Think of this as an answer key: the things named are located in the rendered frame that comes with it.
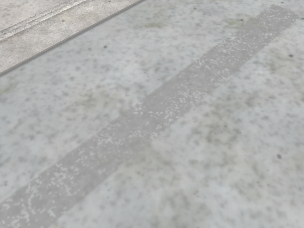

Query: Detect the stairs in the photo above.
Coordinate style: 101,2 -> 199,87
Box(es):
0,0 -> 86,41

